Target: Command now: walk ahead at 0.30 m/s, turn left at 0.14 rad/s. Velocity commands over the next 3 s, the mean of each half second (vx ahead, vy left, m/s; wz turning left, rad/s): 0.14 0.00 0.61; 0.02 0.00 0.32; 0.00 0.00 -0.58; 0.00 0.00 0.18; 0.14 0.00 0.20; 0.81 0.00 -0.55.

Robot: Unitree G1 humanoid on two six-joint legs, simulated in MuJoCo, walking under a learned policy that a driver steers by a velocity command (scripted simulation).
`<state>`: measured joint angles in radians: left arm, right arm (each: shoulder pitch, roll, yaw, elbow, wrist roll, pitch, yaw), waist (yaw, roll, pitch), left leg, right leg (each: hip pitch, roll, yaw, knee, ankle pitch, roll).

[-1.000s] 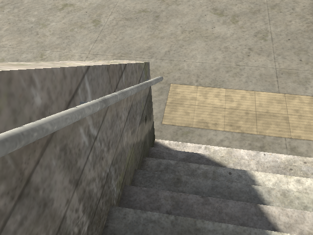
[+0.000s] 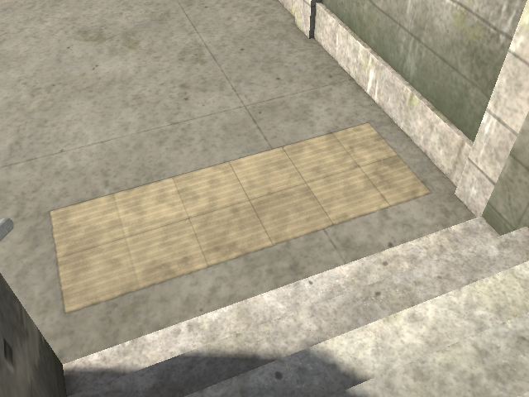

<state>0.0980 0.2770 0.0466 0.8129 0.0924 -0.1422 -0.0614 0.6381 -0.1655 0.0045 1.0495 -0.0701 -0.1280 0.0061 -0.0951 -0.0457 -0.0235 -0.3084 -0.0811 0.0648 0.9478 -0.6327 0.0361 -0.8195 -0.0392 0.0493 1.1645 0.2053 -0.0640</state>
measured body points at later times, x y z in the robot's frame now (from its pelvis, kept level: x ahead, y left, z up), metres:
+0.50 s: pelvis +0.18 +0.08 -0.21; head +0.20 +0.07 +0.24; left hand +0.31 +0.41 -0.25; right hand +0.26 -0.18 -0.34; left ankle +0.13 +0.15 -0.87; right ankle +0.22 -0.08 -0.79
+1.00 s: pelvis +0.20 +0.05 -0.18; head +0.24 +0.05 +0.27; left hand +0.15 +0.32 -0.29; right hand +0.51 -0.04 -0.26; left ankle +0.15 +0.17 -0.72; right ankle +0.23 -0.03 -0.86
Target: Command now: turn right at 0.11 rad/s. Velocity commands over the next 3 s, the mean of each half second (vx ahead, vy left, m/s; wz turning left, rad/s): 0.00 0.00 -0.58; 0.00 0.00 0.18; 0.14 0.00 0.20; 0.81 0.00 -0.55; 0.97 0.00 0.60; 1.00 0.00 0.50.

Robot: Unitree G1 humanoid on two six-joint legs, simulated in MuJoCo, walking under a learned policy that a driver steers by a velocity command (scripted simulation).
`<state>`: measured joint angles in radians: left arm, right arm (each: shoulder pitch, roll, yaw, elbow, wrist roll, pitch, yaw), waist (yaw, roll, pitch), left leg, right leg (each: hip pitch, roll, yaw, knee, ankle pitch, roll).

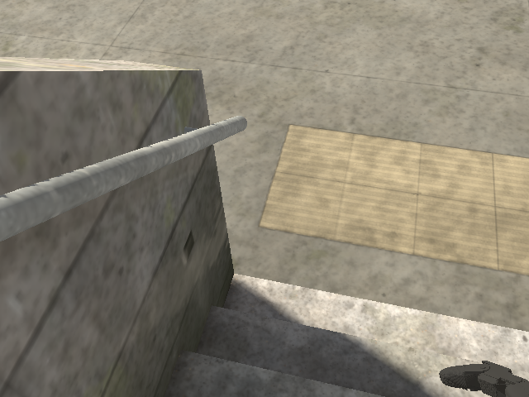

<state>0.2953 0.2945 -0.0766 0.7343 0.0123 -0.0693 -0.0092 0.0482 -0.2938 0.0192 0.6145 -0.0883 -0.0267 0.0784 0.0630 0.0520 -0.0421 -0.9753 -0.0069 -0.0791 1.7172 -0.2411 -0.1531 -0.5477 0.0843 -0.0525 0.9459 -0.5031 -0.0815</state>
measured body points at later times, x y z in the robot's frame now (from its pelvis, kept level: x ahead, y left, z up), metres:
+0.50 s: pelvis -0.05 -0.03 +0.02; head -0.02 -0.04 +0.47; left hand +0.18 +0.18 -0.08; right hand -0.04 -0.37 -0.06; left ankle -0.02 +0.15 -0.66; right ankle -0.05 -0.11 -0.68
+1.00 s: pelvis -0.05 -0.02 +0.04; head -0.04 -0.04 +0.49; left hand +0.05 +0.21 -0.08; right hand +0.00 -0.27 -0.09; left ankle +0.01 +0.12 -0.58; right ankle -0.05 -0.11 -0.68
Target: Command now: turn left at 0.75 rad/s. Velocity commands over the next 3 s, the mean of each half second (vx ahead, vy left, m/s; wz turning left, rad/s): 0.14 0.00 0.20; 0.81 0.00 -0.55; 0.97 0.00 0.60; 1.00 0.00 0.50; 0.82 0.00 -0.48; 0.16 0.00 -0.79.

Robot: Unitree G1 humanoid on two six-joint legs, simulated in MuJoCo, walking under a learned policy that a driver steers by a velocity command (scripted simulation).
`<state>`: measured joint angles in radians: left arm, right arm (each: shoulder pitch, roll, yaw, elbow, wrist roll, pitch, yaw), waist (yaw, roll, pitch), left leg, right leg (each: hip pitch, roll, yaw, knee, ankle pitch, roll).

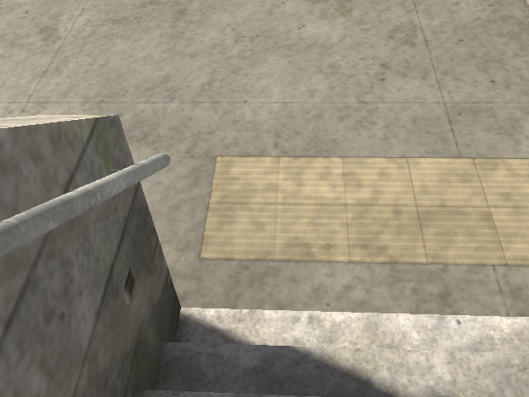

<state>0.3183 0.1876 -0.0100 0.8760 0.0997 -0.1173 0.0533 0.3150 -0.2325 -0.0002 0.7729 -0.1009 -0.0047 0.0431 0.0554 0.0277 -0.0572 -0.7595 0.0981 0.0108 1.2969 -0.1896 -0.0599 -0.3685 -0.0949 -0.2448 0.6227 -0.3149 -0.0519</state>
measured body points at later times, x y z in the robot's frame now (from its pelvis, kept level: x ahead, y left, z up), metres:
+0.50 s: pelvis +0.03 +0.08 -0.03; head +0.04 +0.06 +0.42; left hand +0.02 +0.34 -0.16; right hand +0.10 -0.14 -0.18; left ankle -0.01 +0.15 -0.73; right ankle +0.06 -0.06 -0.61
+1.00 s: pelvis +0.21 -0.07 -0.24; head +0.21 -0.09 +0.21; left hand +0.35 +0.16 -0.37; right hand +0.15 -0.33 -0.39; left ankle +0.18 +0.13 -0.65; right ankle +0.23 -0.15 -0.92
